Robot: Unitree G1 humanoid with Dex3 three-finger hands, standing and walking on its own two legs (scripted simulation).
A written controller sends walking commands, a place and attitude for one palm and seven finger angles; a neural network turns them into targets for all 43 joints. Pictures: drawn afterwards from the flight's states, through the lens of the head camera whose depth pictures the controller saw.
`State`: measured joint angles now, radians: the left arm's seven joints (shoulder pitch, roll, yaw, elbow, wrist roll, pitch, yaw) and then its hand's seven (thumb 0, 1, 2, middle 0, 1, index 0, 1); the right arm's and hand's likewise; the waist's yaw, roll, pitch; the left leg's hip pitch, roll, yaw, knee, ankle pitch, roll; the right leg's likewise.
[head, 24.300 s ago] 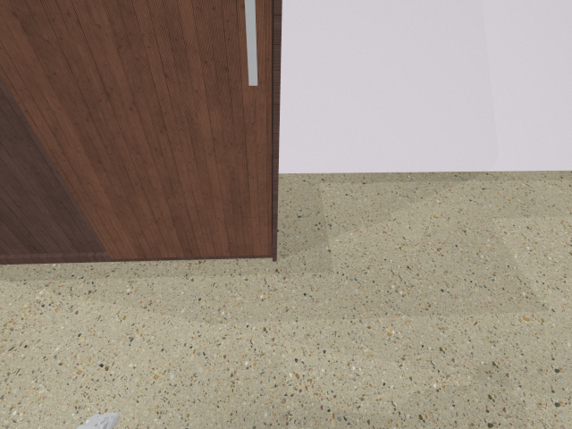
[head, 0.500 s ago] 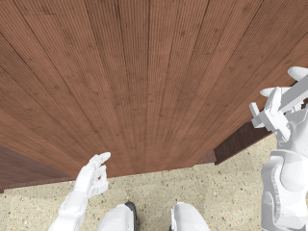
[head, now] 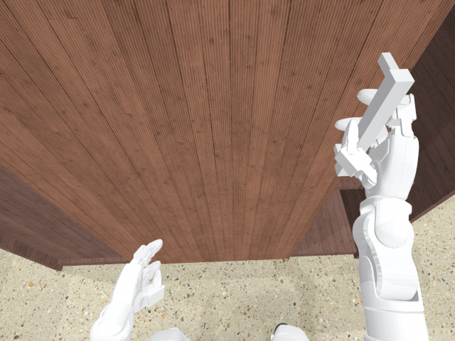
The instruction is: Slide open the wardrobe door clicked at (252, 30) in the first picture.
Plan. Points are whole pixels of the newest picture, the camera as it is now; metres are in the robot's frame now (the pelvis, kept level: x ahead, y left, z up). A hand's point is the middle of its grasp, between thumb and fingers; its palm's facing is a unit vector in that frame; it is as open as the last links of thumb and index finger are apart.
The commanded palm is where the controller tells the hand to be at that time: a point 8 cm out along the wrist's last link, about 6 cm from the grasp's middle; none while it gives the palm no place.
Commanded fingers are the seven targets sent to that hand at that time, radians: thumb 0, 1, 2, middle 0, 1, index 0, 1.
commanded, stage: step sideways, sliding the door along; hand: right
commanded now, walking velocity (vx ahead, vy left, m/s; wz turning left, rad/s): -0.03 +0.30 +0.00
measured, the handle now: (361, 123) +0.38 -0.22 +0.16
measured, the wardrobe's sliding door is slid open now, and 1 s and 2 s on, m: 0.29 0.46 0.55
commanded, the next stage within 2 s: stop walking and hold the door there in 1.68 s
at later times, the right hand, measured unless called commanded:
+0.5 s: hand (272, 155) +0.34 -0.08 +0.15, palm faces +0.12 +0.99 -0.02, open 6.1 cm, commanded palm +0.32 -0.08 +0.14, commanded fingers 0.00 -0.90 -0.90 0.45 1.40 0.45 1.40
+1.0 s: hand (219, 154) +0.34 -0.01 +0.15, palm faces +0.28 +0.96 -0.03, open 6.3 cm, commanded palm +0.32 +0.01 +0.14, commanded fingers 0.00 -0.90 -0.90 0.45 1.40 0.45 1.40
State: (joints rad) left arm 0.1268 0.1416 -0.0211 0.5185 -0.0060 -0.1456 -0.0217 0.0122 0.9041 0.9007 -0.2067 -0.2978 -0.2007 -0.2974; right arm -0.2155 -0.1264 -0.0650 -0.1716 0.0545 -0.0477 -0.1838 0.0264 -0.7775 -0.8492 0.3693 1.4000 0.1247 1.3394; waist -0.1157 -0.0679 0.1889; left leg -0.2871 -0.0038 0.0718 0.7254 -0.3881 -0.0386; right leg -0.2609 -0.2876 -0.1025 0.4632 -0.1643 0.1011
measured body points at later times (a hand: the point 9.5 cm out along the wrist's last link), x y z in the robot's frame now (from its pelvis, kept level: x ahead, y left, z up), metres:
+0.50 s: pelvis -0.04 +0.07 +0.01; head +0.03 +0.03 +0.45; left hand +0.13 +0.29 -0.09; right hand +0.32 -0.13 +0.16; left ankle -0.02 +0.28 -0.63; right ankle -0.01 -0.04 -0.75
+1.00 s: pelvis -0.05 +0.18 -0.01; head +0.02 +0.15 +0.43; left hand +0.14 +0.41 -0.11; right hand +0.32 -0.06 +0.16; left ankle -0.08 +0.33 -0.67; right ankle -0.02 +0.08 -0.75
